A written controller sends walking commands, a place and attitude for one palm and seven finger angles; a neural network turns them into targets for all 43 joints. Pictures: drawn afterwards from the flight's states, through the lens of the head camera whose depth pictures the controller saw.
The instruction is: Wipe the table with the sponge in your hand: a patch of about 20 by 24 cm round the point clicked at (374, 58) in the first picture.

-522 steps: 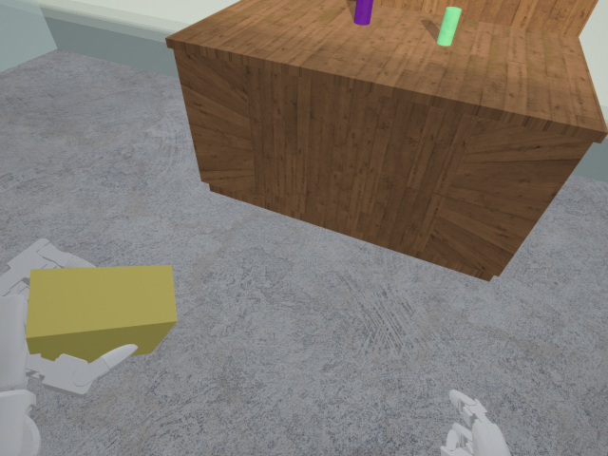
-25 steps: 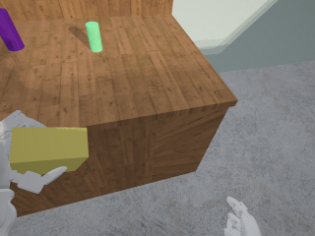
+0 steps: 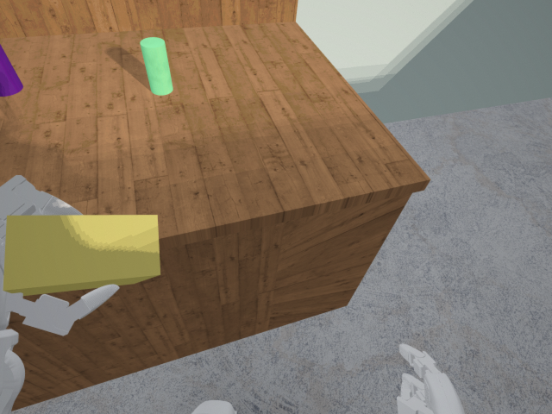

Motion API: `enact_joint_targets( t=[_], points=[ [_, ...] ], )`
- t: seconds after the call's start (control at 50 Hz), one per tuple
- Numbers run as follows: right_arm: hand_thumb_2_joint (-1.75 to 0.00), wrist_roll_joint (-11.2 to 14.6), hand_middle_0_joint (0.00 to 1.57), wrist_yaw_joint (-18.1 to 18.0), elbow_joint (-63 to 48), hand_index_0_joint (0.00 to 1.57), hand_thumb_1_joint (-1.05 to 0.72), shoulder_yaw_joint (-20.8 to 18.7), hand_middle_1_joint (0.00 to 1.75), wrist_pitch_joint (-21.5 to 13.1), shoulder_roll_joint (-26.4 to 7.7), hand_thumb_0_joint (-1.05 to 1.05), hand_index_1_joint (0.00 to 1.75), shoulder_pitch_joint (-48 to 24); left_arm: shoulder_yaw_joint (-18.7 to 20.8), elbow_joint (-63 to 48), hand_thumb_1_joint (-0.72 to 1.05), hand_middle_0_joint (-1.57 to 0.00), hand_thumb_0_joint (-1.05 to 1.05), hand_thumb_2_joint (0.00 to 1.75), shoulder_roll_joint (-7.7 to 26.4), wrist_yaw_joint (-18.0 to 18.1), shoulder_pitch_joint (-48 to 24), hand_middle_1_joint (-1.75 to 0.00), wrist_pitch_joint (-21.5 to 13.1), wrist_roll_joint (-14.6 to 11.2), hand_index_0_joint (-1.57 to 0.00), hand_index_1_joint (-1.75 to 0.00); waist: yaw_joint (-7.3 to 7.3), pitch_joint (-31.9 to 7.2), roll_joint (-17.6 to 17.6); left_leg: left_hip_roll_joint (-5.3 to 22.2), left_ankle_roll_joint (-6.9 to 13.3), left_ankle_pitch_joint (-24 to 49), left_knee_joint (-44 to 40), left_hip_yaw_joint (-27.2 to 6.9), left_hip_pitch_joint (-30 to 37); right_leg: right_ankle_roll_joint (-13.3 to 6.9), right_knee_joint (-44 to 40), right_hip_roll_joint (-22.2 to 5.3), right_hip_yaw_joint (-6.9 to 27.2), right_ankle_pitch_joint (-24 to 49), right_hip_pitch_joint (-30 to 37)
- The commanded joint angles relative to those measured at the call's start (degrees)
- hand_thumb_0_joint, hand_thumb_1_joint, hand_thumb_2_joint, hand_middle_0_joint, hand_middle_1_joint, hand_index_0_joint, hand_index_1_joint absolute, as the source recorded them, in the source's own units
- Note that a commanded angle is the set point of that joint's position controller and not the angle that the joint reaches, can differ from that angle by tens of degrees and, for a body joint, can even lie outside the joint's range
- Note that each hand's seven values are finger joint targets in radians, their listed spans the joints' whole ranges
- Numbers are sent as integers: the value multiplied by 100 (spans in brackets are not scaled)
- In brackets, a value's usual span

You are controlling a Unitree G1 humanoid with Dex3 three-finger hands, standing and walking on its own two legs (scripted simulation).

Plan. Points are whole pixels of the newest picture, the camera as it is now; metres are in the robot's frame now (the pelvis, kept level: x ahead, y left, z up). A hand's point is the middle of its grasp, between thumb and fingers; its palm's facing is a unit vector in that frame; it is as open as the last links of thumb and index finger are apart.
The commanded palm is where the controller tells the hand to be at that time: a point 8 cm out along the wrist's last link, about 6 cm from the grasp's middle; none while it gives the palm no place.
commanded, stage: shuffle to correct the standing spot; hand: left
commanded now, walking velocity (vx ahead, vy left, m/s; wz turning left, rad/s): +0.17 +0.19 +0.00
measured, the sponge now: (105, 256) +0.23 +0.21 +0.17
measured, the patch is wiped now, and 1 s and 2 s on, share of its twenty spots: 0.00 0.00 0.00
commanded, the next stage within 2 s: come to a stop and stand still in 1.24 s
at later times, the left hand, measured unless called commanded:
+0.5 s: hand (33, 208) +0.27 +0.30 +0.18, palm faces +0.35 -0.79 -0.49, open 10.1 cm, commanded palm +0.22 +0.33 +0.20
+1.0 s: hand out of the picture +0.31 +0.38 +0.18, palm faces +0.41 -0.80 -0.43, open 10.0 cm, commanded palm +0.24 +0.40 +0.20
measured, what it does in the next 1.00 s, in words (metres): steps to the left: left foot, then right foot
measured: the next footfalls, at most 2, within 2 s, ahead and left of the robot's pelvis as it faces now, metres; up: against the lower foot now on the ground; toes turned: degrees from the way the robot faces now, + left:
left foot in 0.04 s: +0.08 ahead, +0.14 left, +0.00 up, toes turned -1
right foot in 0.22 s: +0.09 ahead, -0.06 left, +0.00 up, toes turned -6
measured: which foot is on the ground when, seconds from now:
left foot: up 0.00-0.02, down 0.04-0.22, up 0.24-0.50, down 0.52-1.00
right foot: down 0.00-0.04, up 0.06-0.20, down 0.22-0.86, up 0.88-1.00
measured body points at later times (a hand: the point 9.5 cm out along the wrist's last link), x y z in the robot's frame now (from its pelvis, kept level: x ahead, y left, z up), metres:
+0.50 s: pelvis +0.05 +0.06 +0.01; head +0.07 +0.05 +0.46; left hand +0.24 +0.34 +0.21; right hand +0.19 -0.20 -0.08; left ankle +0.12 +0.21 -0.71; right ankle +0.05 -0.06 -0.72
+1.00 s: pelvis +0.07 +0.13 +0.00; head +0.09 +0.13 +0.45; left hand +0.28 +0.42 +0.20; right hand +0.25 -0.09 -0.08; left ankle +0.12 +0.25 -0.72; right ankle +0.07 +0.03 -0.68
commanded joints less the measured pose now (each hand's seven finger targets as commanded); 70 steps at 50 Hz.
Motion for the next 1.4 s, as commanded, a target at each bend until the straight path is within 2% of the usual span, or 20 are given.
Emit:
enact_joint_targets(
  t=[0.0, 0.06, 0.16, 0.2, 0.3, 0.42, 0.54, 0.6, 0.66, 0.74, 0.8, 0.84, 0.88, 1.0, 1.02, 1.04, 1.08, 1.16, 1.24, 1.38],
  points=[
    [-90, 84, 20, -163, -853, 20, -90, -384, 30, -433, -717, 0, 30, -288, 779, -1451, 10, -120, 0, 130, 1048, 90, -648, -160, -444, -129, -120, -160, -327, -861, 2391, 652, 267, 937, -3056, -1088, 2003, -244, 1377, 360, -198, -731, -1422],
    [-90, 79, 20, -152, -860, 20, -90, -443, 30, -642, -618, 0, 30, -238, 1024, -745, 10, -120, 0, 130, 1213, 73, -651, -160, -499, -106, -120, -160, -301, -523, 1386, 1539, 1436, 1766, -3559, -2590, 1270, -135, 3256, 276, 132, -1448, -1966],
    [-90, 123, 20, -103, -870, 20, -90, -279, 30, -674, -654, 0, 30, -522, 818, -904, 10, -120, 0, 130, 1121, 95, -156, -160, -410, 10, -120, -160, -11, -1091, 1121, 642, 568, 2063, -1840, -360, -23, -240, -857, 133, -234, 344, 1242],
    [-90, 57, 20, -84, -930, 20, -90, -318, 30, -590, -597, 0, 30, -510, 1042, -698, 10, -120, 0, 130, 1419, 122, 4, -160, -333, -63, -120, -160, -69, -948, -1603, -304, -6, 226, 1360, 172, -2000, -991, -2369, -2017, 3293, 382, 2032],
    [-90, 63, 20, -38, -661, 20, -90, -361, 30, -492, -615, 0, 30, -342, 1200, -775, 10, -120, 0, 130, 1309, 70, 393, -160, -453, -130, -120, -160, -163, -688, -263, 426, -224, 812, 1491, -519, -1786, -1115, -1712, -1666, 1613, 2710, 1155],
    [-90, 1, 20, -246, -720, 20, -90, -392, 30, -698, -440, 0, 30, -334, 871, -735, 10, -120, 0, 130, 1146, 200, -138, -160, -404, -38, -120, -160, -85, -1005, -433, -186, -41, 1486, -2182, 907, 1071, -597, -1277, -974, 575, 1392, 371],
    [-90, 64, 20, -314, -795, 20, -90, -532, 30, -839, -772, 0, 30, -350, 975, -924, 10, -120, 0, 130, 1342, 172, -396, -160, -391, -42, -120, -160, -143, -896, 1980, 1324, 1134, 1602, -3365, -1517, 1256, -84, 1645, 165, -175, -1392, -867],
    [-90, 97, 20, -227, -781, 20, -90, -442, 30, -800, -733, 0, 30, -458, 760, -1104, 10, -120, 0, 130, 1078, 196, -344, -160, -335, 24, -120, -160, -39, -779, 1404, 858, 712, 956, -2703, -674, 23, -164, -253, 119, -196, -341, 599],
    [-90, 74, 20, -142, -837, 20, -90, -531, 30, -663, -709, 0, 30, -490, 799, -964, 10, -120, 0, 130, 1144, 176, -246, -160, -250, -122, -120, -160, -28, -55, -1568, -187, -164, 264, 800, 26, -1490, -1179, -2639, -1959, 3443, -124, 616],
    [-90, 41, 20, -142, -590, 20, -90, -307, 30, -581, -533, 0, 30, -470, 904, -933, 10, -120, 0, 130, 1257, 260, -542, -160, -367, -33, -120, -160, -159, -598, -364, 413, -54, 309, -614, -378, -551, -1041, -1143, -1655, 1650, 2794, 670],
    [-90, 52, 20, -249, -615, 20, -90, -360, 30, -619, -481, 0, 30, -364, 642, -655, 10, -120, 0, 130, 929, 220, -593, -160, -320, -42, -120, -160, -233, -1084, 233, -207, 0, 1734, -2558, 378, 1654, -452, -111, -556, 403, 1491, 102],
    [-90, 156, 20, -276, -815, 20, -90, -476, 30, -671, -702, 0, 30, -373, 556, -891, 10, -120, 0, 130, 925, 199, -723, -160, -336, -63, -120, -160, -259, -1177, 1809, 1438, 944, 2428, -3263, -1930, 2549, -35, 2013, 231, -79, -1054, -1445],
    [-90, 60, 20, -261, -694, 20, -90, -463, 30, -700, -660, 0, 30, -383, 687, -916, 10, -120, 0, 130, 1127, 189, -750, -160, -295, -11, -120, -160, -256, -1043, 1561, 1505, 1385, 2597, -3503, -2474, 1891, -96, 2892, 140, 124, -1394, -1744],
    [-90, 87, 20, -227, -697, 20, -90, -293, 30, -744, -624, 0, 30, -581, 859, -1279, 10, -120, 0, 130, 1190, 232, 95, -160, -260, -21, -120, -160, -12, -1185, 1175, 768, 682, 1318, -2751, -797, 4, -171, -644, 172, -252, -1, 991],
    [-90, 64, 20, -248, -693, 20, -90, -281, 30, -688, -582, 0, 30, -559, 924, -1072, 10, -120, 0, 130, 1256, 234, 176, -160, -254, -8, -120, -160, -25, -1097, 500, 408, 428, 731, -2044, -468, -586, -292, -1518, -55, 199, 298, 1588],
    [-90, 52, 20, -255, -728, 20, -90, -270, 30, -609, -519, 0, 30, -558, 1097, -830, 10, -120, 0, 130, 1501, 239, 258, -160, -252, -33, -120, -160, -99, -970, -826, -174, 146, 165, -589, 54, -1306, -775, -2288, -1147, 2023, -45, 1768],
    [-90, 69, 20, -204, -639, 20, -90, -490, 30, -616, -722, 0, 30, -318, 843, -727, 10, -120, 0, 130, 1072, 153, -104, -160, -208, -182, -120, -160, -178, -528, -1104, -117, -161, 228, 1388, -266, -1711, -1498, -2781, -2132, 3551, -339, 936],
    [-90, 50, 20, -268, -474, 20, -90, -318, 30, -544, -489, 0, 30, -328, 910, -462, 10, -120, 0, 130, 1116, 195, -19, -160, -334, -80, -120, -160, -222, -775, -289, 289, -62, 530, -56, -136, -889, -1101, -1710, -1502, 1341, 2562, 938],
    [-90, 6, 20, -381, -576, 20, -90, -363, 30, -759, -472, 0, 30, -554, 548, -615, 10, -120, 0, 130, 908, 196, -269, -160, -283, -32, -120, -160, -124, -893, -335, -216, 45, 1470, -2454, 723, 1405, -644, -1466, -859, 672, 1422, 188],
    [-90, 15, 20, -414, -725, 20, -90, -360, 30, -733, -567, 0, 30, -649, 737, -1256, 10, -120, 0, 130, 1191, 129, -622, -160, -229, 78, -120, -160, -102, -601, 1707, 1390, 882, 2477, -3653, -1439, 665, -166, 483, 76, -49, -597, 111]
  ],
)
